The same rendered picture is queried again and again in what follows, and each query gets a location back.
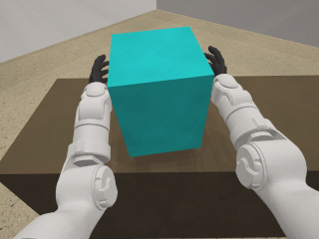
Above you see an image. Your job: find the pedestal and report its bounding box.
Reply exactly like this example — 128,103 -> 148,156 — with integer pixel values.
0,75 -> 319,239

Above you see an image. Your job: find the robot right forearm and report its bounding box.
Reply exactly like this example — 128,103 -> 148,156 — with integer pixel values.
210,74 -> 307,175

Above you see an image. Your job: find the robot left hand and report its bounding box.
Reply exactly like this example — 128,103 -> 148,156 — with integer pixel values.
89,54 -> 110,84

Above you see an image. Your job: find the robot right hand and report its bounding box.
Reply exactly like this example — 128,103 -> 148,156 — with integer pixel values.
204,46 -> 227,78

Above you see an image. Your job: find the left robot upper arm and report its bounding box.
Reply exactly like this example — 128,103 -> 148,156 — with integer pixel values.
13,164 -> 118,239

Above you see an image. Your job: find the robot left forearm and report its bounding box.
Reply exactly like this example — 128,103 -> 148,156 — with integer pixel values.
56,82 -> 113,205

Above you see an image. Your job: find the right robot upper arm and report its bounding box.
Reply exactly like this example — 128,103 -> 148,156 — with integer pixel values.
235,139 -> 319,239

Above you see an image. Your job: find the carton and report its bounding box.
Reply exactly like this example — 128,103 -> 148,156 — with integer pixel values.
107,26 -> 214,157

